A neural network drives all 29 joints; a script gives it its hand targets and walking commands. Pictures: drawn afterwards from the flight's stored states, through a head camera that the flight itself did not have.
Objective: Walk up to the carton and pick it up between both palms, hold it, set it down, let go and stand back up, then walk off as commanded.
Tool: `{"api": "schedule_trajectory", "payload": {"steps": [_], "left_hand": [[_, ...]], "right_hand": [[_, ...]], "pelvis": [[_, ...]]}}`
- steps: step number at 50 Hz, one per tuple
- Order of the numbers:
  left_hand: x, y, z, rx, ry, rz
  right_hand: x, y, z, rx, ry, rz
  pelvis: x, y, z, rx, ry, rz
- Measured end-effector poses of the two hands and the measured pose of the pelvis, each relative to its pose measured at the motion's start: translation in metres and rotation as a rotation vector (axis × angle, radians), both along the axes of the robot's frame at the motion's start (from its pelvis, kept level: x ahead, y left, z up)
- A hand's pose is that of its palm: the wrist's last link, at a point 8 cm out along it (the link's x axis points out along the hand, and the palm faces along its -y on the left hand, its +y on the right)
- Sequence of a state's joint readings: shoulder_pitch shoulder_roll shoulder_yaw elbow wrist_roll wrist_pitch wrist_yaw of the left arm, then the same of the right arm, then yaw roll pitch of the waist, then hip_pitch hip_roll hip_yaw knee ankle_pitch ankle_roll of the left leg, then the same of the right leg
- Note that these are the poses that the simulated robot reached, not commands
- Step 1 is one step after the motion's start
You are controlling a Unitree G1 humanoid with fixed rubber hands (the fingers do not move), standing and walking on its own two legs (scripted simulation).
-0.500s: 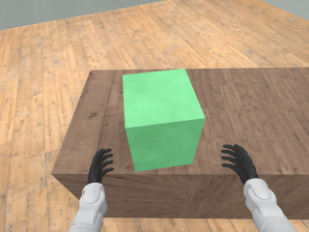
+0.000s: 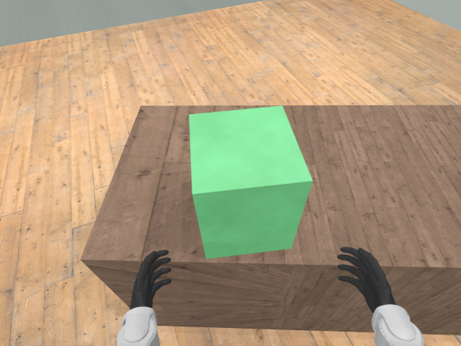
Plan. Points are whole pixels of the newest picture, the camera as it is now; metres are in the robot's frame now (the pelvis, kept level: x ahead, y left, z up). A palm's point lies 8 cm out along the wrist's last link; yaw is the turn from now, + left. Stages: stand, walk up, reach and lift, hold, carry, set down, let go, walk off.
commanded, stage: set down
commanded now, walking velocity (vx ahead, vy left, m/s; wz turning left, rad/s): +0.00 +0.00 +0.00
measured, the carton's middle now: (242, 185) +0.45 +0.02 -0.02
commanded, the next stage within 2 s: let go in 1.12 s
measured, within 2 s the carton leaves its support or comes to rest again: neither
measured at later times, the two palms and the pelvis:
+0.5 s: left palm (134, 312) +0.19 +0.21 -0.06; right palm (378, 312) +0.20 -0.22 -0.06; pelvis +0.01 +0.00 +0.00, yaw +0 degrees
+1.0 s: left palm (122, 328) +0.17 +0.23 -0.07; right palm (378, 339) +0.17 -0.21 -0.08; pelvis +0.01 +0.01 +0.00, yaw +0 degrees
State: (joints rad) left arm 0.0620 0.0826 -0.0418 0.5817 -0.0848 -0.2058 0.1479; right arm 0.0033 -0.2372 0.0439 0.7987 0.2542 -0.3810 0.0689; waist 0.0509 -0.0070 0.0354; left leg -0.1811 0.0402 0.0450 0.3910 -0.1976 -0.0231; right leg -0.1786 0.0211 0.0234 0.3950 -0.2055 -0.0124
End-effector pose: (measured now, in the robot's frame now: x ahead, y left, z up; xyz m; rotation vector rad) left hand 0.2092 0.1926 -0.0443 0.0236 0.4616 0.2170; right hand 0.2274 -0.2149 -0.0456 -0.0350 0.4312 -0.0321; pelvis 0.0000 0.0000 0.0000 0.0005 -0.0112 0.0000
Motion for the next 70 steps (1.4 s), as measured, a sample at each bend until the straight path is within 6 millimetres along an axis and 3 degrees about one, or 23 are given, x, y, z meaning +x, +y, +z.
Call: {"api": "schedule_trajectory", "payload": {"steps": [12,35,54,70], "left_hand": [[-0.012,0.011,-0.008,0.037,0.052,-0.018],[-0.031,0.021,-0.016,0.045,0.177,-0.048],[-0.046,0.036,-0.024,0.067,0.308,-0.075],[-0.053,0.038,-0.040,0.070,0.426,-0.112]], "right_hand": [[-0.021,-0.002,-0.011,-0.017,0.045,-0.018],[-0.032,0.000,-0.018,-0.067,0.138,-0.006],[-0.068,0.004,-0.034,-0.096,0.270,-0.008],[-0.083,0.005,-0.045,-0.125,0.341,-0.011]], "pelvis": [[0.002,-0.002,-0.001,0.002,0.000,0.004],[0.014,0.005,0.002,-0.002,-0.039,0.009],[0.007,0.009,0.002,-0.002,-0.071,0.001],[0.008,0.011,0.001,-0.002,-0.060,-0.008]]}}
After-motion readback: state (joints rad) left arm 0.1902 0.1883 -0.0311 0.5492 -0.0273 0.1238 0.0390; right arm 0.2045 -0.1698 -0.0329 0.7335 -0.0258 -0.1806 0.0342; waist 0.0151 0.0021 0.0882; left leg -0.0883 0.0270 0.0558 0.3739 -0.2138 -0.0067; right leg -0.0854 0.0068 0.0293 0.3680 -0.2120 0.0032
